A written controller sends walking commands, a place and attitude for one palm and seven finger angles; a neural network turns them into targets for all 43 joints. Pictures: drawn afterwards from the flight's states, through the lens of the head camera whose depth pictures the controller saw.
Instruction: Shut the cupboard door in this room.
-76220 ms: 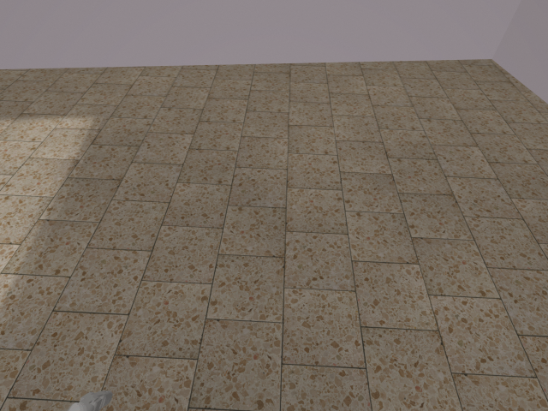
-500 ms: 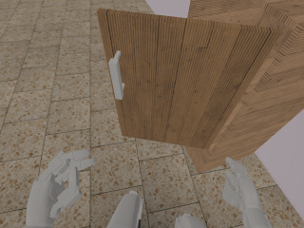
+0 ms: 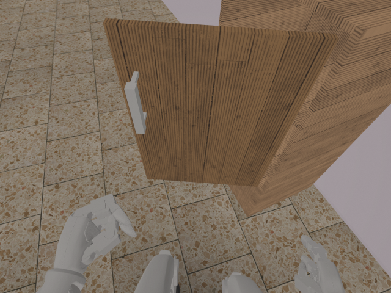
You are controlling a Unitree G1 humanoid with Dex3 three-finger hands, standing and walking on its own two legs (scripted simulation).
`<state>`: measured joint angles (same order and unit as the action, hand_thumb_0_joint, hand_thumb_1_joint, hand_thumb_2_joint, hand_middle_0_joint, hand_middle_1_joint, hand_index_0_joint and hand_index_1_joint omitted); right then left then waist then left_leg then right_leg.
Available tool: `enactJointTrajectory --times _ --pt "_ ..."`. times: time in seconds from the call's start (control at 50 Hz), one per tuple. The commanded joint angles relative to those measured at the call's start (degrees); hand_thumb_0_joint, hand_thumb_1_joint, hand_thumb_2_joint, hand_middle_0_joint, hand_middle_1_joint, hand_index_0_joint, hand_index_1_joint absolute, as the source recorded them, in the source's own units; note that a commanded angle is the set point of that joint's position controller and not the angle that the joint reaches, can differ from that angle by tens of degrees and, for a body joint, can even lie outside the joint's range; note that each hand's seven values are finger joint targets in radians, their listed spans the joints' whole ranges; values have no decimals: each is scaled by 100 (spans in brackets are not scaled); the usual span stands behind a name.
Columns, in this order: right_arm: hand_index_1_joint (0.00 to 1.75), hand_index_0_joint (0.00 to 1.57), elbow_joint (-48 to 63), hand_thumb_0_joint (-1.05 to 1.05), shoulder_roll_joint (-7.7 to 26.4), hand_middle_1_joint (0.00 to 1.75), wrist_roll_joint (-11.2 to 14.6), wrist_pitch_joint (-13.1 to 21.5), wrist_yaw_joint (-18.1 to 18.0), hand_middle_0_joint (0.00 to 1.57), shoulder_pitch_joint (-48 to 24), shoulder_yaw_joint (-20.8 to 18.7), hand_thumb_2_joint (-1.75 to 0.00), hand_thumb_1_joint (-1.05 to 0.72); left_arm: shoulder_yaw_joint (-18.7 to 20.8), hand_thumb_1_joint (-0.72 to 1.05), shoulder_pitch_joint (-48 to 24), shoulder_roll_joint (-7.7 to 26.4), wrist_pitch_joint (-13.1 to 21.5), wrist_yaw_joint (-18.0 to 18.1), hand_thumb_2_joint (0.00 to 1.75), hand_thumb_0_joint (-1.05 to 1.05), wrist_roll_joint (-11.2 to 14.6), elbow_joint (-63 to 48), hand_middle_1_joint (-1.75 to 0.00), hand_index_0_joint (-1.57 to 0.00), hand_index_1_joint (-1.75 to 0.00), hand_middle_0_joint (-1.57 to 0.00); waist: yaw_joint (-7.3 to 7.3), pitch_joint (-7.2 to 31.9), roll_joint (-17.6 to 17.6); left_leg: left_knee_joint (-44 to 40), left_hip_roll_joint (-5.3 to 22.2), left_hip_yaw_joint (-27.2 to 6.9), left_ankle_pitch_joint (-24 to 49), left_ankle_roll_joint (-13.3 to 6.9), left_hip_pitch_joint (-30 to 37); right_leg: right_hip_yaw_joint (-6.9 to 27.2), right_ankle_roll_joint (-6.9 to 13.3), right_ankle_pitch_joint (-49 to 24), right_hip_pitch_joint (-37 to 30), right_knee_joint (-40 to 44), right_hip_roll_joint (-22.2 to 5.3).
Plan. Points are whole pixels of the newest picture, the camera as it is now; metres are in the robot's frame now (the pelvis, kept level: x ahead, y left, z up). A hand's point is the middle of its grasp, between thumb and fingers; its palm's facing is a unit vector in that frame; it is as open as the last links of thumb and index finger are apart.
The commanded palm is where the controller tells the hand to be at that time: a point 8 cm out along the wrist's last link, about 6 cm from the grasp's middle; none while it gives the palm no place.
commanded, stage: raise the hand and make a fist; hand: left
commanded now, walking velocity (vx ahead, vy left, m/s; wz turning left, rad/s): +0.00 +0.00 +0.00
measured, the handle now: (138, 104) +0.50 +0.17 +0.08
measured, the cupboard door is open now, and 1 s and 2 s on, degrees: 61 61 61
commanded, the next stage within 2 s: bring the fist close to the handle in 0.84 s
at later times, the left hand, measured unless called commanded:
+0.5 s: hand (84, 211) +0.23 +0.20 +0.10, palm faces +0.07 -1.00 -0.06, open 3.1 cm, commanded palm +0.21 +0.24 +0.08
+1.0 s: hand (109, 221) +0.23 +0.17 +0.07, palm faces -0.05 -1.00 +0.00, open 3.1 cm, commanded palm +0.23 +0.23 +0.08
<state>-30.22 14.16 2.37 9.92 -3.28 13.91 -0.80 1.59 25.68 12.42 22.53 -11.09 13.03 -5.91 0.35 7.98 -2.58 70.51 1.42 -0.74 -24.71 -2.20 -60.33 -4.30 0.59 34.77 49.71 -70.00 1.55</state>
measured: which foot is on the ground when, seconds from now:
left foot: down 0.00-1.00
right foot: down 0.00-1.00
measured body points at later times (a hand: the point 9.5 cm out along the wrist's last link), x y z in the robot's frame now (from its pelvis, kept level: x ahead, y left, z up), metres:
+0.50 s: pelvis +0.01 +0.00 +0.02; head +0.06 +0.01 +0.47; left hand +0.22 +0.25 +0.10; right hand +0.19 -0.23 -0.05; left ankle +0.09 +0.09 -0.63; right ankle +0.00 -0.12 -0.63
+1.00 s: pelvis +0.02 -0.01 +0.02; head +0.07 +0.00 +0.47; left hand +0.23 +0.22 +0.07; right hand +0.20 -0.24 -0.05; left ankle +0.09 +0.09 -0.63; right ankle +0.00 -0.12 -0.63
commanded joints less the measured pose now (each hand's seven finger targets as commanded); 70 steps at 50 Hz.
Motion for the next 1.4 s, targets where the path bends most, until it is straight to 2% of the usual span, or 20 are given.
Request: enactJointTrajectory --times 0.0,0.1,0.16,0.2,0.28,0.36,0.44,0.5,0.58,0.66,0.74,0.82,0.9,0.96,1.06,1.12,1.22,1.26,1.36,1.38 --pt "30 20 1190 0 560 30 6 287 -118 20 -376 -218 -90 -90 1074 90 -11 1087 97 227 90 0 220 -1934 -138 -119 -138 -119 -298 1623 -395 -1601 -22 -414 117 52 2268 171 151 -718 -331 1431 72" --pt "30 20 965 0 506 30 -91 301 -42 20 -323 -143 -90 -90 813 90 -247 587 548 613 90 0 247 -1629 -148 -128 -148 -128 -20 961 -344 -1513 40 -515 326 101 2264 11 158 -980 36 1360 147" --pt "30 20 922 0 631 30 -83 284 13 20 -250 -124 -90 -90 237 90 -121 232 405 266 90 0 102 -782 -150 -130 -150 -130 191 460 -154 -1538 44 -549 -146 81 1950 36 121 -694 249 1483 137" --pt "30 20 1010 0 701 30 -7 269 -9 20 -209 -124 -90 -90 122 90 -158 325 113 -55 90 0 66 -440 -150 -130 -150 -130 207 341 115 -1594 16 -497 -364 60 1788 130 86 -468 115 1706 102" --pt "30 20 1172 0 713 30 19 266 -105 20 -226 -105 -90 -90 772 90 -498 1020 -184 -284 90 0 207 -940 -150 -130 -150 -130 -24 961 -37 -1606 -55 -366 56 11 2057 280 107 -624 -412 1853 71" --pt "30 20 1079 0 586 30 -67 319 -129 20 -287 -60 -90 -90 1610 90 -915 1483 278 100 90 0 449 -1850 -150 -130 -150 -130 -261 1501 -585 -1628 -22 -422 682 79 2570 156 200 -1191 -622 1587 139" --pt "30 20 890 0 587 30 -95 354 -30 20 -277 -38 -90 -90 1070 90 -714 756 480 163 90 0 443 -1035 -150 -130 -150 -130 -7 934 -407 -1608 7 -477 401 114 2369 55 151 -1053 -168 1561 143" --pt "30 20 904 0 702 30 -2 339 -15 20 -183 -93 -90 -90 481 90 -364 388 111 -263 90 0 372 -209 -150 -130 -150 -130 122 546 92 -1569 -8 -400 205 63 1995 177 79 -872 -180 1798 105" --pt "30 20 1074 0 767 30 58 359 -80 20 -144 -141 -90 -90 702 90 -523 853 -264 -572 90 0 389 -454 -150 -130 -150 -130 11 969 192 -1528 -68 -306 488 -2 2054 392 42 -1028 -599 1941 23" --pt "30 20 1010 0 660 30 -50 370 -123 20 -233 -122 -90 -90 1614 90 -923 1525 240 -158 90 0 517 -1389 -150 -130 -150 -130 -251 1375 -157 -1478 -52 -291 911 49 2273 327 136 -1418 -774 1664 85" --pt "30 20 873 0 571 30 -87 377 -4 20 -269 -95 -90 -90 1281 90 -755 933 697 160 90 0 482 -1173 -150 -130 -150 -130 -135 1124 -460 -1518 -10 -379 787 112 2402 137 170 -1320 -295 1447 124" --pt "30 20 915 0 699 30 -6 273 36 20 -190 -137 -90 -90 605 90 -353 493 240 -218 90 0 373 -326 -150 -130 -150 -130 45 756 -61 -1520 -12 -323 395 66 2037 236 74 -1078 -243 1692 98" --pt "30 20 1076 0 759 30 61 243 -48 20 -155 -158 -90 -90 751 90 -541 847 -185 -535 90 0 427 -545 -150 -130 -150 -130 12 994 212 -1491 -55 -286 516 3 2043 417 26 -1135 -592 1886 44" --pt "30 20 1017 0 724 30 -22 281 -126 20 -194 -100 -90 -90 1093 90 -1452 1223 109 -282 90 0 458 -1322 -150 -130 -150 -130 4 1250 -127 -1402 -33 -315 728 10 2231 320 91 -1351 -556 1653 85" --pt "30 20 769 0 658 30 -98 378 -43 20 -217 -61 -90 -90 997 90 -1776 894 643 185 90 0 352 -945 -150 -130 -150 -130 3 1167 -315 -1396 10 -475 453 76 2263 186 171 -1070 -71 1402 136" --pt "30 20 782 0 713 30 -40 306 25 20 -199 -73 -90 -90 498 90 -1639 531 315 29 90 0 199 -219 -150 -130 -150 -130 72 1028 -208 -1466 2 -396 278 65 2137 226 121 -976 -77 1547 92" --pt "30 20 903 0 790 30 44 133 -32 20 -145 -55 -90 -90 410 90 -2433 709 -418 -131 90 0 117 14 -150 -130 -150 -130 112 1096 42 -1614 -19 -324 291 9 2204 330 64 -951 -418 1873 33" --pt "30 20 840 0 792 30 3 120 -89 20 -184 -46 -90 -90 849 90 -2972 1079 -361 73 90 0 164 -129 -150 -130 -150 -130 97 1218 114 -1543 -15 -312 330 5 2191 392 67 -917 -494 1901 43" --pt "30 20 586 0 708 30 -78 192 -29 20 -206 -42 -90 -90 1118 90 -3505 1056 259 525 90 0 151 44 -150 -130 -150 -130 -21 1505 -141 -1520 -7 -324 679 68 2444 304 144 -1249 -481 1672 74" --pt "30 20 563 0 677 30 -88 185 10 20 -223 -34 -90 -90 871 90 -3473 788 295 520 90 0 113 270 -150 -130 -150 -130 20 1514 -146 -1503 -19 -284 758 63 2467 310 126 -1378 -466 1666 51"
